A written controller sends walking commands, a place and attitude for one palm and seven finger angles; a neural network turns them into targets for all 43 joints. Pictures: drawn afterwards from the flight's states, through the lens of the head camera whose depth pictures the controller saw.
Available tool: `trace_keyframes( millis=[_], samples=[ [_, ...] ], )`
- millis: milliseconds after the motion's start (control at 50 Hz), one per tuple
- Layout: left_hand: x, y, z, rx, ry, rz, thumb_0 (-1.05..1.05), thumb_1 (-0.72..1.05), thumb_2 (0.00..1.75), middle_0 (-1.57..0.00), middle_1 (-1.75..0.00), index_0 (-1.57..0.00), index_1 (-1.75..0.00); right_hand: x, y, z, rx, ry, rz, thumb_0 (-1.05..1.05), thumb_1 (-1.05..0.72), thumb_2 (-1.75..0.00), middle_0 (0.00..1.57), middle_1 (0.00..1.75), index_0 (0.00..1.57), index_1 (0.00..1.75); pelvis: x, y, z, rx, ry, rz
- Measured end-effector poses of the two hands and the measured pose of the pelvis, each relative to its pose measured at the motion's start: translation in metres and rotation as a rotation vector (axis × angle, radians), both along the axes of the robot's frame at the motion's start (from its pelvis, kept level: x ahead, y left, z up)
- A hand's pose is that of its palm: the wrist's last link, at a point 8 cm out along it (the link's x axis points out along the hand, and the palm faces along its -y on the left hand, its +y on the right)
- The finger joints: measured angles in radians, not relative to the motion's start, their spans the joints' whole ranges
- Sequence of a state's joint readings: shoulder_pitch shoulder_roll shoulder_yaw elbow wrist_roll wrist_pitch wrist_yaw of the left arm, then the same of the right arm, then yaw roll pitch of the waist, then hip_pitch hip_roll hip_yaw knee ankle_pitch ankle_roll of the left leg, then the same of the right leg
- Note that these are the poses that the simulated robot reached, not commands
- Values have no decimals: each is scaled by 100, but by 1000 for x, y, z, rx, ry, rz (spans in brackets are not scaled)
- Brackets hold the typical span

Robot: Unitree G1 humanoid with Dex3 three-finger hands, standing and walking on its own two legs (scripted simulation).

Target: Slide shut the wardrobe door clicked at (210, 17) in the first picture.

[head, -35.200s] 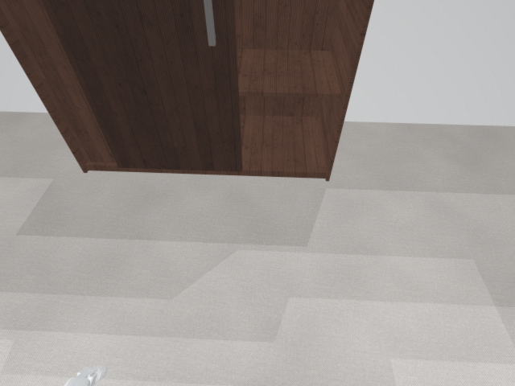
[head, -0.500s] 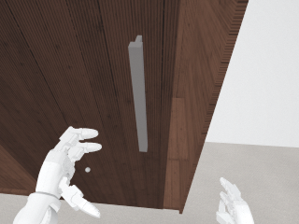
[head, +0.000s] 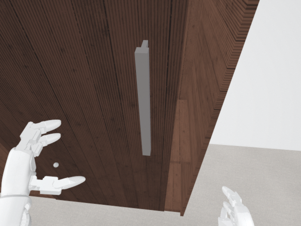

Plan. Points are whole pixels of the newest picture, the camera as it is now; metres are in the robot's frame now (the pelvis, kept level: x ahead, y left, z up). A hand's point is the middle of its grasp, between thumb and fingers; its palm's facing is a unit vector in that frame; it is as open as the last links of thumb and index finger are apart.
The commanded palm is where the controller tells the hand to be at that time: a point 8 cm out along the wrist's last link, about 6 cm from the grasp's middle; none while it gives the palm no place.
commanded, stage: draw the hand back to the body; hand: left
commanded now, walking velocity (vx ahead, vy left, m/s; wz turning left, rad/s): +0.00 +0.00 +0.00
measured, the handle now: (146, 108) +0.36 +0.07 +0.16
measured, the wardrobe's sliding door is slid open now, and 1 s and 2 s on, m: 0.10 0.10 0.10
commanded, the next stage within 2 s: step back with the hand held close in 0.78 s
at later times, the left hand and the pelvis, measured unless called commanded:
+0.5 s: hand (31, 150) +0.20 +0.27 +0.18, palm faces +0.46 -0.79 -0.40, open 8.0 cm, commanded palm +0.15 +0.30 +0.18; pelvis +0.01 +0.00 +0.01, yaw -1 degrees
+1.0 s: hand (32, 144) +0.20 +0.27 +0.19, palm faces +0.47 -0.78 -0.42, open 7.4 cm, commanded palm +0.14 +0.29 +0.19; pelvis +0.00 +0.00 +0.01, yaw -1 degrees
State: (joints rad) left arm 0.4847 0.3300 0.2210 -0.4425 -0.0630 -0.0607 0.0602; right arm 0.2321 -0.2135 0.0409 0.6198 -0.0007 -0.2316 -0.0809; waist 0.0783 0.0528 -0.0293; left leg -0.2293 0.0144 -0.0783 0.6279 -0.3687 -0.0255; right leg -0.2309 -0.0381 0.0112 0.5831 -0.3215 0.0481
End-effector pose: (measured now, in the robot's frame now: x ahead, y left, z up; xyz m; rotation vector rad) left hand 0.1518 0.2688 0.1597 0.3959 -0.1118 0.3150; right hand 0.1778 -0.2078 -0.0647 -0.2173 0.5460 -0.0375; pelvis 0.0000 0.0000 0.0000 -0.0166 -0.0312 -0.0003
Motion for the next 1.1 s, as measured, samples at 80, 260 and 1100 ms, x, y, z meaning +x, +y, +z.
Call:
trace_keyframes(
  millis=[80, 260, 1100],
  samples=[
    [1, 8, 5, 25, -17, 33, -1, 1, 47, -24, -82, -23, -82, -5, 1, -4, 2, 33, -11, 1, -90, -90, 20, 30, 20, 30, 2, 2, 2, 2, -10, -3],
    [7, 21, 18, 57, -57, 60, 0, 33, 62, -23, -63, -22, -63, -5, -1, -2, 6, 43, -34, 1, -90, -90, 20, 30, 20, 30, 5, 4, 5, 6, -29, -14],
    [17, 36, 44, 183, -115, 55, 1, 89, 90, -21, -30, -20, -30, -13, -17, 0, -26, 127, -84, 1, -90, -90, 20, 30, 20, 30, -10, 6, 11, 5, 25, -30]
  ],
)
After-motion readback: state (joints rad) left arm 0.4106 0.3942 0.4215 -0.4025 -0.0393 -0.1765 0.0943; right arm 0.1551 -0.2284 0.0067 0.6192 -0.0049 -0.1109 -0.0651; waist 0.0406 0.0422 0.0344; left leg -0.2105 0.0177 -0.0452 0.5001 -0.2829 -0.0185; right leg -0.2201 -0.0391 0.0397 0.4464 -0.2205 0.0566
